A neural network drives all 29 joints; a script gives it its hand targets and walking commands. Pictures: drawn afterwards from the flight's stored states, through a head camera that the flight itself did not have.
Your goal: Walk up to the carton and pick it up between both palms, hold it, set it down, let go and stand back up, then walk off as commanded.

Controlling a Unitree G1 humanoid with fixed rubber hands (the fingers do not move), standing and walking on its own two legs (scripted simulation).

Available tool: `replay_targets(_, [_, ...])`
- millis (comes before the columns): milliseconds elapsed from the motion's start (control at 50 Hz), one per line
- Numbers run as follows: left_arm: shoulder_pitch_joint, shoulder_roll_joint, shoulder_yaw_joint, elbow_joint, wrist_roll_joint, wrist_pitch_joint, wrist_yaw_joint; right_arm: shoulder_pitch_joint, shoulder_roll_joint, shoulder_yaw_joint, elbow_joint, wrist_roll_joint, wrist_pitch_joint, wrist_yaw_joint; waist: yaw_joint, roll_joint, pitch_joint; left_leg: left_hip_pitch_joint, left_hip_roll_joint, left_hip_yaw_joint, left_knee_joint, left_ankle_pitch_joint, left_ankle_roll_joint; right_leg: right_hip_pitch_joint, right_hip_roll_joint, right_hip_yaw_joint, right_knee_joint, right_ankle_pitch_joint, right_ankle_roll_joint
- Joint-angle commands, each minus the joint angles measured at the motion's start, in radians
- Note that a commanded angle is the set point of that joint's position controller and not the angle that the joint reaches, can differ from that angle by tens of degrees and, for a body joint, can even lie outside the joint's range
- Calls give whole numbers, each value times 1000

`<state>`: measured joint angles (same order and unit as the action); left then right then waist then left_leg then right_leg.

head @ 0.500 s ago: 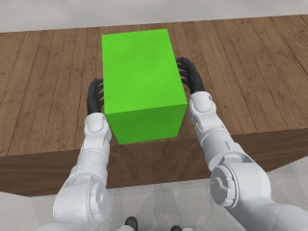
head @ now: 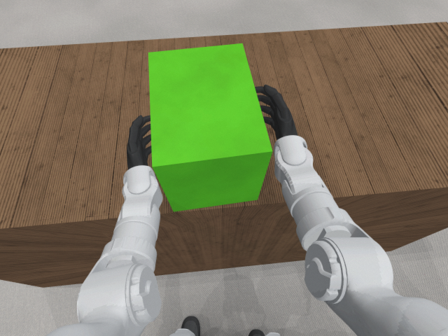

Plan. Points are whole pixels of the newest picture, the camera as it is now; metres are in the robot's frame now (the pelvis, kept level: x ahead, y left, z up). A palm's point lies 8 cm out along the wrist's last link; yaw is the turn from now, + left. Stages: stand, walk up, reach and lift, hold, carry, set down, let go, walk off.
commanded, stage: reach and lift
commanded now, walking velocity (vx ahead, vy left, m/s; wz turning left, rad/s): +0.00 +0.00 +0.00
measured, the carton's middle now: (206, 131) +0.47 +0.07 +0.04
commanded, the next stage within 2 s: none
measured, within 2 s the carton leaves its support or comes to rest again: leaves its support in 0.40 s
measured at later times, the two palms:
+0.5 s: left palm (140, 162) +0.40 +0.19 +0.03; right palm (284, 134) +0.44 -0.07 +0.07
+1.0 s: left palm (140, 165) +0.39 +0.18 +0.03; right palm (287, 139) +0.43 -0.07 +0.08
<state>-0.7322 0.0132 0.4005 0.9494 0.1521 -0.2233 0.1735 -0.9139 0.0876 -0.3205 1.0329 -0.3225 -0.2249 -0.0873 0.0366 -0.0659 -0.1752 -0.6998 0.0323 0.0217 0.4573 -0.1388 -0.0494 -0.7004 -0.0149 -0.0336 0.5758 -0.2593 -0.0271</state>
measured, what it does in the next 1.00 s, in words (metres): stands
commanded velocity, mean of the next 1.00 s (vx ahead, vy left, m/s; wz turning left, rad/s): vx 0.00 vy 0.00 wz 0.00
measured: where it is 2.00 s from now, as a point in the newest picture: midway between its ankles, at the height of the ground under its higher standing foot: outside the picture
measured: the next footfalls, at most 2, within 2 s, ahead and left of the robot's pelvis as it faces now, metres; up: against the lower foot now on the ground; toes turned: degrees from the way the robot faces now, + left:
none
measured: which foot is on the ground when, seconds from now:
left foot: down 0.00-1.00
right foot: down 0.00-1.00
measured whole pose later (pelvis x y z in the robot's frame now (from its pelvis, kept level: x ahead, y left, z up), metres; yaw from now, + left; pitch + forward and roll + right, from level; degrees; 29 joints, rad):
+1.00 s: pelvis -0.01 +0.00 +0.00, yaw +0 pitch +21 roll +2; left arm -0.73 0.01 0.40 1.07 0.15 -0.49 0.18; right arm -0.87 0.08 -0.32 1.17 -0.33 -0.58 -0.18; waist 0.04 -0.07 -0.18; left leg -0.70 0.03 0.02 0.46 -0.13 -0.05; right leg -0.70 -0.01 -0.03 0.58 -0.25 -0.03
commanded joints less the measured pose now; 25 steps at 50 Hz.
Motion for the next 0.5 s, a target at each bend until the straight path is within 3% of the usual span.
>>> replay_targets(0, [-675, -621, -208, 42, 131, -82, -133, -417, 617, 203, 89, -66, -58, 161, 135, 137, -823, 475, -3, 99, 80, 464, 1, 402, 46, -31, -72, 470, 41])
replay_targets(140, [-689, -629, -223, 47, 118, -90, -130, -424, 626, 222, 91, -58, -66, 156, 139, 131, -835, 446, -4, 96, 86, 446, 3, 400, 50, -30, -64, 476, 41])
replay_targets(320, [-716, -665, -289, 21, 95, -152, -125, -452, 637, 293, 51, -77, -156, 134, 134, 124, -938, 475, 2, 92, 114, 558, -8, 412, 62, -38, -52, 593, 46])
replay_targets(480, [-706, -672, -302, 84, 112, -219, -119, -465, 582, 304, 84, -123, -263, 122, 137, 123, -917, 490, 16, 92, 108, 556, -13, 364, 73, -54, -75, 511, 41])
